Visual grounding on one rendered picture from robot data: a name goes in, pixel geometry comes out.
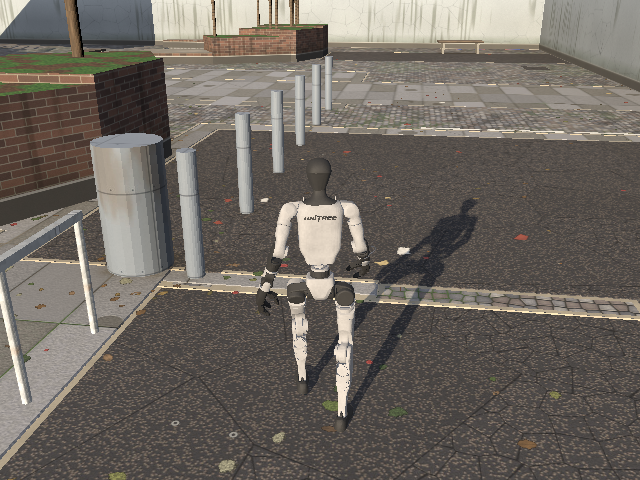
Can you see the right robot upper arm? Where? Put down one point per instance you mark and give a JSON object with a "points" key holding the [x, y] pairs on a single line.
{"points": [[351, 211]]}

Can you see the right robot forearm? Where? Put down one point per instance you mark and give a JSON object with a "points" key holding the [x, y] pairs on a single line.
{"points": [[363, 257]]}

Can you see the robot right hand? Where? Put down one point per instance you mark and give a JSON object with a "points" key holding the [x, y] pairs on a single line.
{"points": [[356, 264]]}

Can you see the left robot forearm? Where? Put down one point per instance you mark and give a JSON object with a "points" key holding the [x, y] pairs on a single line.
{"points": [[270, 271]]}

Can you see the left robot upper arm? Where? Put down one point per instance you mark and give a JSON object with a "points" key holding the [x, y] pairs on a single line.
{"points": [[287, 212]]}

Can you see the robot left hand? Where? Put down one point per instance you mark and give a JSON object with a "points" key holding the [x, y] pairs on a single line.
{"points": [[261, 301]]}

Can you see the robot right shin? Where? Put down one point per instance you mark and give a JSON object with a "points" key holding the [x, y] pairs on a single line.
{"points": [[343, 381]]}

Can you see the robot left foot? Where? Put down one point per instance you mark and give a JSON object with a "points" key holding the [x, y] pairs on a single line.
{"points": [[302, 386]]}

